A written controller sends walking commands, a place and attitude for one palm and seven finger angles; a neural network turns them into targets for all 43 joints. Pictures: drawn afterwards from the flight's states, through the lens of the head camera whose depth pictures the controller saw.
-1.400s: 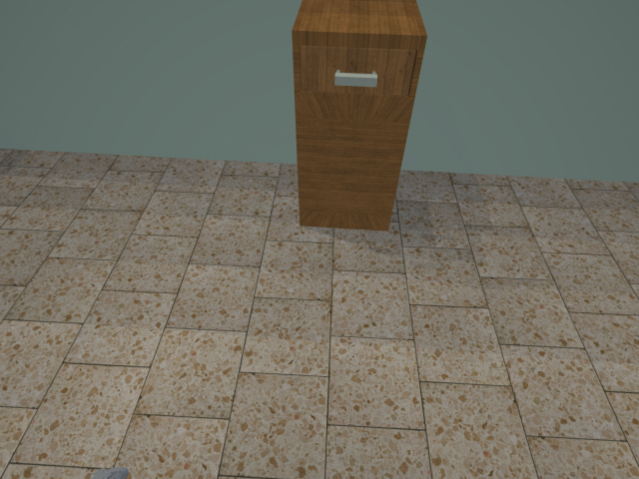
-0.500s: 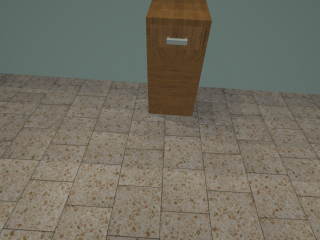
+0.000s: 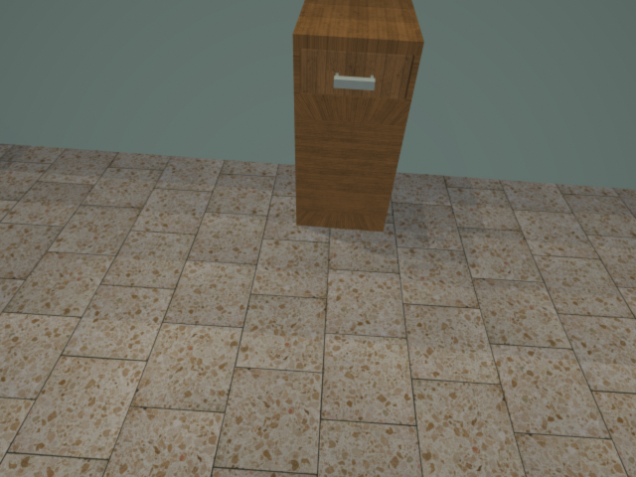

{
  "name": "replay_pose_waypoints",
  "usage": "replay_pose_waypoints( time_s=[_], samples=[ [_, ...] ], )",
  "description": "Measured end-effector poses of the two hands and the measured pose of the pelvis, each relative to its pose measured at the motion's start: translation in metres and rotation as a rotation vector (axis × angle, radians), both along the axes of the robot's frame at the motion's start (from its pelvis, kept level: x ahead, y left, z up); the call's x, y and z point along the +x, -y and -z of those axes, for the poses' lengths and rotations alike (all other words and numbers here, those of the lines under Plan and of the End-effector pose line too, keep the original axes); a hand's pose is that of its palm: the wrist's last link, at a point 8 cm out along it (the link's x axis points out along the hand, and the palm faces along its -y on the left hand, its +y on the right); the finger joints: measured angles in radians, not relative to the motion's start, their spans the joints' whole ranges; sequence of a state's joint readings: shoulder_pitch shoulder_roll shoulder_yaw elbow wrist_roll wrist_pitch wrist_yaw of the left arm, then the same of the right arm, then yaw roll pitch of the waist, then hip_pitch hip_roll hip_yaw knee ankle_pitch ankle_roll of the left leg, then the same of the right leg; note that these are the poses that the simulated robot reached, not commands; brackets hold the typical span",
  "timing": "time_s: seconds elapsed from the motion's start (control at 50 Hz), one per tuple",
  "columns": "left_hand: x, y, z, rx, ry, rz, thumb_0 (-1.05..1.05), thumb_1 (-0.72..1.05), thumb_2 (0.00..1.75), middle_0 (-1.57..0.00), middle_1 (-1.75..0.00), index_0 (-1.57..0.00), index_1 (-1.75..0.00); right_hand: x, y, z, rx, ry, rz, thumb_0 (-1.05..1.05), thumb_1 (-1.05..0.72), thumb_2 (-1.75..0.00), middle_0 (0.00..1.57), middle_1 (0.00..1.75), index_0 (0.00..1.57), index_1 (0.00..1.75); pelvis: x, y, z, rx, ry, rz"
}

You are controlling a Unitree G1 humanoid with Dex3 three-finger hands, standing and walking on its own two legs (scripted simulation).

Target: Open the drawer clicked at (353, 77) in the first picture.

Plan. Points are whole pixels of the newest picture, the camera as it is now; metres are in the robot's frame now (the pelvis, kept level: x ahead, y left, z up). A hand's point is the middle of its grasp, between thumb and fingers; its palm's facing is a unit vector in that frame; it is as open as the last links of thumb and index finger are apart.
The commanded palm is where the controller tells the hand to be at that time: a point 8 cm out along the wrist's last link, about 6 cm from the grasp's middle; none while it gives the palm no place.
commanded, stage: look at it before walking up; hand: left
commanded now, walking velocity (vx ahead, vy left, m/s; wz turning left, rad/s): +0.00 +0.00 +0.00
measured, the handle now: (354, 79) +1.26 -0.05 -0.07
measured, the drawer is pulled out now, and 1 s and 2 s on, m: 0.00 0.00 0.00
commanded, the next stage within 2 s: walk to a spot facing it in 0.04 s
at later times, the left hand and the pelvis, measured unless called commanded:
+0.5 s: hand out of the picture +0.07 +0.17 -0.19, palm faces -0.11 -0.97 -0.21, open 7.4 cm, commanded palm none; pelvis +0.05 -0.02 -0.02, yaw -9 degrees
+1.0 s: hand (218, 391) +0.30 +0.19 -0.20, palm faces -0.32 -0.93 -0.19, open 7.4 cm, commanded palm none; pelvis +0.24 -0.01 -0.02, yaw -26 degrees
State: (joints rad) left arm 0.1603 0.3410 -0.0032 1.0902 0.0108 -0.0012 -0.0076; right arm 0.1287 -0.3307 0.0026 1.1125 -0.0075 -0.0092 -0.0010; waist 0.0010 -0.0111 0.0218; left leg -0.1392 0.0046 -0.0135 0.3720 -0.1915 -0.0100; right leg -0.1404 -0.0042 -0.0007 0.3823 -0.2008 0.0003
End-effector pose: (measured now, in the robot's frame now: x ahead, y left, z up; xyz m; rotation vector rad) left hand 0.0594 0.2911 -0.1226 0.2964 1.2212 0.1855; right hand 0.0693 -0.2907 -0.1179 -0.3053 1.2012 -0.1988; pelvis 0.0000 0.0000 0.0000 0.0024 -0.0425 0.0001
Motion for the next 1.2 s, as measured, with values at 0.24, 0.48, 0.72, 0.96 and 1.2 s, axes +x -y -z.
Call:
replay_pose_waypoints(
  time_s=[0.24, 0.48, 0.72, 0.96, 1.2],
  samples=[
    [-0.005, 0.004, 0.004, -0.004, -0.033, -0.003, 0.00, 0.91, 0.90, -0.20, -0.30, -0.20, -0.30, -0.004, -0.005, 0.005, 0.010, -0.017, 0.014, 0.01, -0.90, -0.90, 0.20, 0.30, 0.21, 0.30, 0.004, 0.000, 0.001, 0.000, -0.008, 0.022],
    [0.004, 0.063, 0.031, -0.101, -0.163, 0.056, 0.01, 0.91, 0.90, -0.20, -0.30, -0.20, -0.30, -0.048, -0.018, 0.046, 0.121, -0.088, 0.214, 0.01, -0.90, -0.90, 0.20, 0.30, 0.21, 0.30, 0.046, 0.021, 0.023, 0.006, -0.025, 0.164],
    [0.037, 0.100, 0.017, -0.144, -0.265, 0.085, 0.00, 0.91, 0.90, -0.20, -0.30, -0.20, -0.30, 0.063, -0.012, 0.020, 0.148, 0.052, 0.271, 0.01, -0.90, -0.90, 0.19, 0.30, 0.20, 0.30, 0.114, 0.031, 0.004, 0.009, -0.056, 0.263],
    [0.202, 0.052, 0.050, -0.104, -0.270, 0.200, 0.01, 0.91, 0.90, -0.20, -0.30, -0.20, -0.30, 0.211, -0.024, 0.009, 0.064, 0.272, 0.300, 0.01, -0.90, -0.90, 0.20, 0.30, 0.21, 0.30, 0.228, 0.006, 0.026, -0.006, -0.046, 0.422],
    [0.476, 0.143, 0.009, -0.134, 0.058, 0.550, 0.00, 0.92, 0.90, -0.19, -0.30, -0.19, -0.30, 0.108, -0.063, 0.011, 0.088, -0.046, 0.695, 0.00, -0.92, -0.90, 0.20, 0.30, 0.21, 0.30, 0.316, 0.024, 0.003, 0.013, -0.039, 0.592]
  ],
)
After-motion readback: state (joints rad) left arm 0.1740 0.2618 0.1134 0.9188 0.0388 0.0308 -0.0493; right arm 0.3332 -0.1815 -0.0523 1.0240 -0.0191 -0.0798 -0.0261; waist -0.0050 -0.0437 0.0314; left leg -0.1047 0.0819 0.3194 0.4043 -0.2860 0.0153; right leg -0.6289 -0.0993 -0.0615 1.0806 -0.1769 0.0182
